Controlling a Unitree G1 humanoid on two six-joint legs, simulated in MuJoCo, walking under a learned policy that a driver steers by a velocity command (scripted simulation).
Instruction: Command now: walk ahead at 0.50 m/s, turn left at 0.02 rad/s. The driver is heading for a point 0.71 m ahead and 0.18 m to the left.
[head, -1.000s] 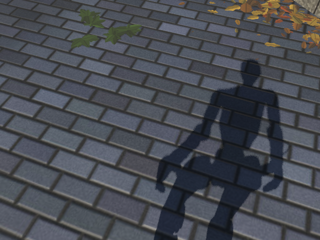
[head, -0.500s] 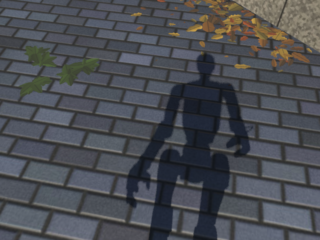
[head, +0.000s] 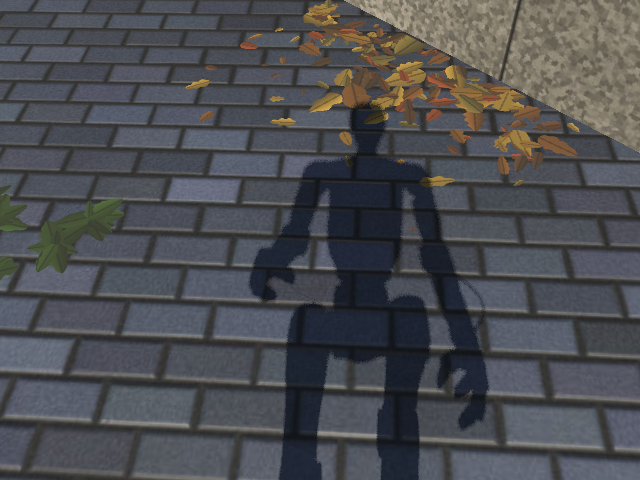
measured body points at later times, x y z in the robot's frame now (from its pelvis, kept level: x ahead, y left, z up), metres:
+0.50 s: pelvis +0.26 +0.03 -0.01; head +0.29 +0.04 +0.44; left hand +0.15 +0.26 -0.15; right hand +0.49 -0.15 -0.12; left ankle +0.34 +0.10 -0.73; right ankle +0.09 -0.07 -0.71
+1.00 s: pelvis +0.52 +0.09 +0.00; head +0.55 +0.11 +0.45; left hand +0.62 +0.39 -0.09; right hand +0.62 -0.18 -0.12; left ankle +0.35 +0.10 -0.73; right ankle +0.70 +0.06 -0.72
